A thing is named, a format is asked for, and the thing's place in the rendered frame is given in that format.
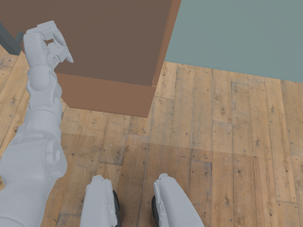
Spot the robot left upper arm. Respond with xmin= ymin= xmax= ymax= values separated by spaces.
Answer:
xmin=0 ymin=138 xmax=67 ymax=227

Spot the robot right shin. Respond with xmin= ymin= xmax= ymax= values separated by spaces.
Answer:
xmin=155 ymin=173 xmax=175 ymax=227

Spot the left robot forearm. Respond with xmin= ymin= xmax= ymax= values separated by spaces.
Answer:
xmin=0 ymin=65 xmax=62 ymax=184

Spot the robot right thigh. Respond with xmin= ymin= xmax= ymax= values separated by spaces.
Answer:
xmin=153 ymin=176 xmax=205 ymax=227

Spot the handle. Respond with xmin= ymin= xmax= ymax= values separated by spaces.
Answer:
xmin=0 ymin=22 xmax=25 ymax=56

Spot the cupboard door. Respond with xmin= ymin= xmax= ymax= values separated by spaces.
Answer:
xmin=0 ymin=0 xmax=171 ymax=87

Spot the left robot hand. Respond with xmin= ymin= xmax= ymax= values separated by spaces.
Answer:
xmin=23 ymin=21 xmax=74 ymax=71

